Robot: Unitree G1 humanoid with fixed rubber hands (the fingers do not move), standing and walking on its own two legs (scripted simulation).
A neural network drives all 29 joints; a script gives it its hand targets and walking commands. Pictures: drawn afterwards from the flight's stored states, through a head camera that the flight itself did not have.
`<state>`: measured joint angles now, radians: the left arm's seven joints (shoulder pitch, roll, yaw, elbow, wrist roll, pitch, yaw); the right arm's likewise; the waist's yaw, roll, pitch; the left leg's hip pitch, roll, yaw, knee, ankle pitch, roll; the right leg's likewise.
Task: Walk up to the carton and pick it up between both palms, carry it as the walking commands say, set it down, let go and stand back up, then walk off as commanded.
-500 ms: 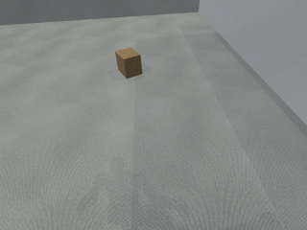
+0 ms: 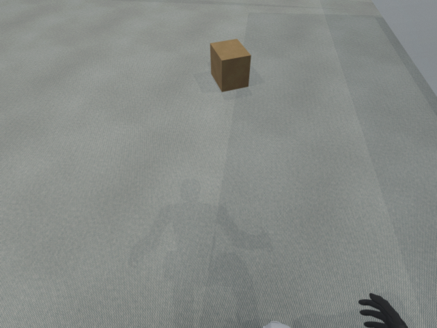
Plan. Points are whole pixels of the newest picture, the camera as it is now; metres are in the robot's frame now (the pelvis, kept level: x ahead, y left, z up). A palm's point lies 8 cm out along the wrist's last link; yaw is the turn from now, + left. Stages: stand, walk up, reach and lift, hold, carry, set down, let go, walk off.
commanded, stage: walk up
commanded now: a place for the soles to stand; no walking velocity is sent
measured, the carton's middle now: (229, 65) +2.03 +0.05 -0.61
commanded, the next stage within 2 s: none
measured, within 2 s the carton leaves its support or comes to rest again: neither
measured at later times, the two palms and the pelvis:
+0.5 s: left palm (76, 253) +0.28 +0.35 -0.10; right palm (357, 199) +0.45 -0.31 -0.08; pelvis +0.26 +0.00 -0.01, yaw +4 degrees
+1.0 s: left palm (90, 185) +0.46 +0.38 -0.09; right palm (322, 133) +0.68 -0.26 -0.08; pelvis +0.49 +0.03 +0.00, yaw +7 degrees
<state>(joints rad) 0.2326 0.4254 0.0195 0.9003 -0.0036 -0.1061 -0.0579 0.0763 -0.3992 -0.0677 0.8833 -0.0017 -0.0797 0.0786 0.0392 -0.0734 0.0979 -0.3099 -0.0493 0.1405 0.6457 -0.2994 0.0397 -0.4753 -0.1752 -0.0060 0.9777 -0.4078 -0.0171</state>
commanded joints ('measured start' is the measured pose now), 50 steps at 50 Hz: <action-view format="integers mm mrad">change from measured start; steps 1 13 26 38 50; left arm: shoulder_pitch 75 57 41 140 36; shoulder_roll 238 325 269 321 182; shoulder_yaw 75 103 84 128 58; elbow -26 -56 -42 -35 -111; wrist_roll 17 28 -5 28 -11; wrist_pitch -23 -48 -10 -37 -19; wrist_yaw -5 37 -6 44 19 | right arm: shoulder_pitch -89 -131 20 -88 345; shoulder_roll -310 -229 -336 -240 -400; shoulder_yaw -72 -30 -80 -41 -118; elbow -91 -72 -60 -81 5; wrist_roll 2 -8 3 -10 -27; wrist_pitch -27 -37 -40 -41 -38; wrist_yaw -8 4 -36 -27 -43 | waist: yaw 1 8 -47 54 -193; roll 235 -92 195 -34 273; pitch -92 -24 -40 -93 -300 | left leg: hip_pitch -66 -322 -9 -638 589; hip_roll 349 165 437 180 450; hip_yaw -285 -124 -470 -202 -755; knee -291 186 -428 438 -364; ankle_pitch -194 -66 -391 -120 -367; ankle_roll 218 -22 242 -5 216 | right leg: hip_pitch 94 259 -183 513 -375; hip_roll -12 -184 -29 -262 165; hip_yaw -4 35 56 394 -38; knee -273 -667 77 -656 258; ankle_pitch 121 283 -17 -15 -68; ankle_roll -16 -206 2 -250 -29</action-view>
